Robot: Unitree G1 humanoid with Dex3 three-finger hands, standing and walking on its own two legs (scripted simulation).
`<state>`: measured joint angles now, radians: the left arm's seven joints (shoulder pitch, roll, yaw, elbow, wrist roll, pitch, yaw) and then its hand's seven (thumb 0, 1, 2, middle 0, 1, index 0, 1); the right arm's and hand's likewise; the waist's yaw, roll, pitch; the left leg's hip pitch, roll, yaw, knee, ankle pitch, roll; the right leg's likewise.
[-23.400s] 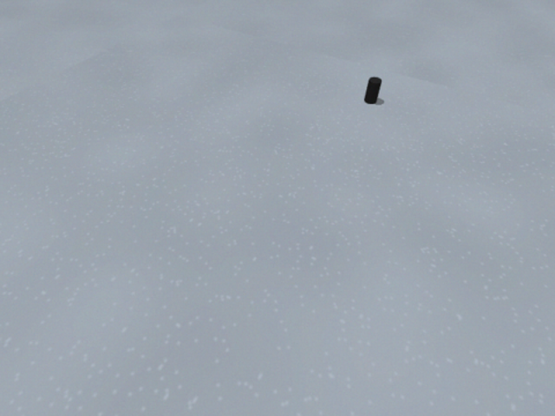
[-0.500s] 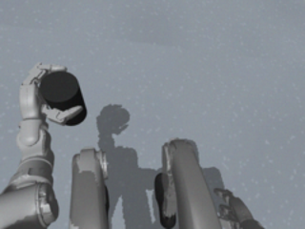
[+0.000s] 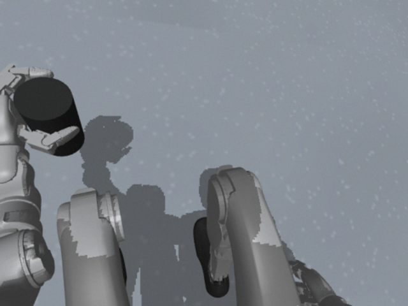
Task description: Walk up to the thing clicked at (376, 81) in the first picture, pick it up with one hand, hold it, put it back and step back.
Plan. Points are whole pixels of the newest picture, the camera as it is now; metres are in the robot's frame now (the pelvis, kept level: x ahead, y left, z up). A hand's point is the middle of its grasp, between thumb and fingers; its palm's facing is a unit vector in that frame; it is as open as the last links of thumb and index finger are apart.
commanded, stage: crouch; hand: left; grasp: from the side
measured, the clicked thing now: (55, 121) +0.47 +0.21 -0.10
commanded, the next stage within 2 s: lower in 0.24 s
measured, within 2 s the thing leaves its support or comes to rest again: neither
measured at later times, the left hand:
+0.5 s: hand (55, 123) +0.47 +0.21 -0.12, palm faces +0.05 -1.00 -0.04, open 11.4 cm
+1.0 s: hand (64, 128) +0.48 +0.21 -0.18, palm faces +0.07 -1.00 -0.03, open 11.4 cm
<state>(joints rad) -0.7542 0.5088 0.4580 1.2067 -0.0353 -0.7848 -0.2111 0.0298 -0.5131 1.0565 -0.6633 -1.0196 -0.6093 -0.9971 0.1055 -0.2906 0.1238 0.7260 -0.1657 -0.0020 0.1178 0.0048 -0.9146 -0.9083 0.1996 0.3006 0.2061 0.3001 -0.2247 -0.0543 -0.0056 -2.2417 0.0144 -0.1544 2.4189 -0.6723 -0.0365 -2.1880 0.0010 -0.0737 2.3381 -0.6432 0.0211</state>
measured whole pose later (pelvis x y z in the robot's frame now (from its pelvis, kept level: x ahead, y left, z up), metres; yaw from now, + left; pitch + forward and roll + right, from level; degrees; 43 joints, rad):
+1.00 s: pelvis +0.00 +0.01 -0.03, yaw -6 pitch +19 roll -15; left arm -0.78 0.76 0.37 1.39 -0.04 -0.96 -0.06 0.03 -0.51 1.06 -0.66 -1.02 -0.60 -1.00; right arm -0.08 -0.35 0.40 0.63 -0.31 0.01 0.15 0.00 -0.92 -0.91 0.20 0.30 0.21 0.30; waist -0.29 -0.20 0.24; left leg -2.24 -0.01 -0.32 2.60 -0.70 -0.04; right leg -2.11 0.03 -0.20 2.39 -0.64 0.06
